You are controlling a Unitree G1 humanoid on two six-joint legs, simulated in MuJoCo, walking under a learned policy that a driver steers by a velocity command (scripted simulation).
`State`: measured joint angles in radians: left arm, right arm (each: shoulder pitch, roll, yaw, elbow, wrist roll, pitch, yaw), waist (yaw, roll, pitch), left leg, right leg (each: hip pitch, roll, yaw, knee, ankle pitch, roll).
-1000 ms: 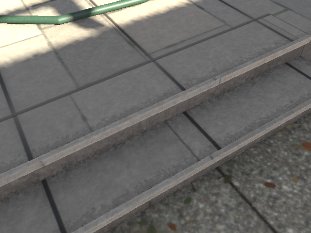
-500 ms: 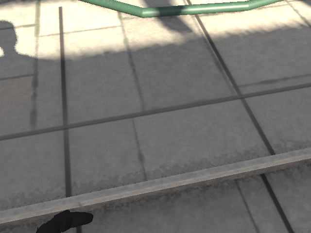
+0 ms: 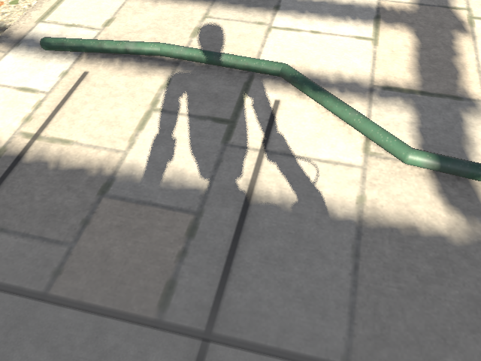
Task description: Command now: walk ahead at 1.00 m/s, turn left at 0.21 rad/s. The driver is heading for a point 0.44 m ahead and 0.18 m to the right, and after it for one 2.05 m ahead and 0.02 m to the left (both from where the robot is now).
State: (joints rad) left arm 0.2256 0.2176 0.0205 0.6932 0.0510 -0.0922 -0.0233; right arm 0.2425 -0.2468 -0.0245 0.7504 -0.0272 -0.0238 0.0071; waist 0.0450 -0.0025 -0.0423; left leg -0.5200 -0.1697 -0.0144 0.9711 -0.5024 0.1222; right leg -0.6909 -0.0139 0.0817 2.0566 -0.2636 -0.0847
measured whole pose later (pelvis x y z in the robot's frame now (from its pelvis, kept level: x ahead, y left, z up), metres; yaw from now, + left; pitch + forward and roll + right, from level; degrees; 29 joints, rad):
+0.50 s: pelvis +0.44 -0.05 +0.20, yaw -17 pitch +4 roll -2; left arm 0.47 0.27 0.06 0.87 0.01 -0.05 0.01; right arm -0.03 -0.15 0.07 0.41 -0.04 -0.09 -0.02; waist 0.07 0.01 -0.01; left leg -0.82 0.02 -0.11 1.00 -0.21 -0.01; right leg -0.16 0.23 0.16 0.50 -0.32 -0.16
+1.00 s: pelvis +0.62 -0.07 +0.20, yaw -11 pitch +2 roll +0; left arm 0.03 0.22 -0.02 0.61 0.01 0.04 0.04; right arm 0.41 -0.27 -0.08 0.76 -0.03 0.03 0.00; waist -0.10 0.00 0.03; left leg -0.37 -0.18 -0.26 0.46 -0.09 0.04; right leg -0.40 0.10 0.12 0.67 -0.37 0.01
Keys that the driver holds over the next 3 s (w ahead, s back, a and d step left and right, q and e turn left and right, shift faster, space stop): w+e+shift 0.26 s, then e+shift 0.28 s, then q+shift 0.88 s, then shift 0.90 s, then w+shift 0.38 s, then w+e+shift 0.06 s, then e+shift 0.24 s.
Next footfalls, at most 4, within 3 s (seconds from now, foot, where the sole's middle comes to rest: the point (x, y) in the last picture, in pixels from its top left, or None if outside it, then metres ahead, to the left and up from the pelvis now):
0.26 right None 0.37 -0.09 -0.57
0.60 left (276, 246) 0.75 -0.03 -0.57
1.02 right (335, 270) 0.68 -0.18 -0.57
1.46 left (245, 289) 0.62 0.05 -0.57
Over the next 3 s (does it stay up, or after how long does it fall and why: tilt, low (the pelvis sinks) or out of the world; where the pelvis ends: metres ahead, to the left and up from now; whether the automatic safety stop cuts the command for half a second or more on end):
stays up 0.81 0.05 0.19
